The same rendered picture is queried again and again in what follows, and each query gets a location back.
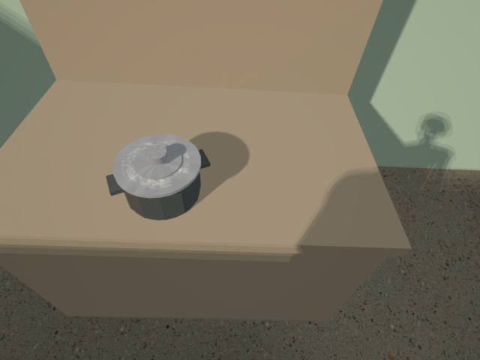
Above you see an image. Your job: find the knob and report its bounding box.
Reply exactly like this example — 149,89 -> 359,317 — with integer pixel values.
145,145 -> 168,165

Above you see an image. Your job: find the table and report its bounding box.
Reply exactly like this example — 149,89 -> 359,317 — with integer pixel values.
0,0 -> 412,323

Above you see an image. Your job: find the lid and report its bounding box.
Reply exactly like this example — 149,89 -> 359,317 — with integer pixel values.
112,134 -> 201,198

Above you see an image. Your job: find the pot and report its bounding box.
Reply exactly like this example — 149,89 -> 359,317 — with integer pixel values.
106,149 -> 210,221

